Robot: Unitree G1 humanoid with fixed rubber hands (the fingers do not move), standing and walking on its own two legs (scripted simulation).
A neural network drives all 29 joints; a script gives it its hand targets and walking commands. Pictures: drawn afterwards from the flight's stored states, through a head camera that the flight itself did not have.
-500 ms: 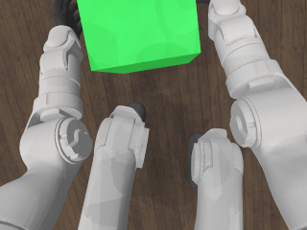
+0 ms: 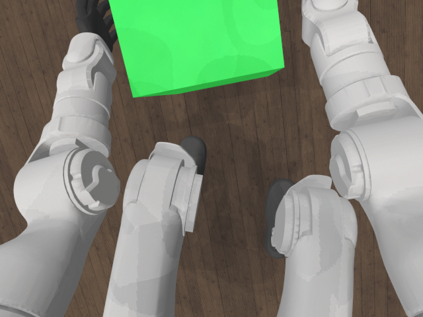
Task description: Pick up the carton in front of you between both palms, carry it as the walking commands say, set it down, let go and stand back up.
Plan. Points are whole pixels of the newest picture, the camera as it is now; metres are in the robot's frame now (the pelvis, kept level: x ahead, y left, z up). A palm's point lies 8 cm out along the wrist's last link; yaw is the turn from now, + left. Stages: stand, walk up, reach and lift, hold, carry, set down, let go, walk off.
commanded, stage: set down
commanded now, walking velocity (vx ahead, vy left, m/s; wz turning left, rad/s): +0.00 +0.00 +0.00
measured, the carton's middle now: (205, 25) +0.51 +0.14 -0.26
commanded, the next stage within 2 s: let go in 1.24 s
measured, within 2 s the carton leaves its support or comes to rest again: neither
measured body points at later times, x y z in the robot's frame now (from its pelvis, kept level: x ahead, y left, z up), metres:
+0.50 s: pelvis -0.01 +0.02 +0.03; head +0.34 +0.07 +0.31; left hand +0.47 +0.34 -0.10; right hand +0.61 -0.01 -0.09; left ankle +0.14 +0.14 -0.35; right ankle +0.08 -0.10 -0.35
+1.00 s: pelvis +0.02 +0.01 +0.15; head +0.34 +0.05 +0.47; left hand +0.46 +0.34 +0.05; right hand +0.61 -0.02 +0.05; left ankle +0.14 +0.14 -0.35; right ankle +0.08 -0.10 -0.35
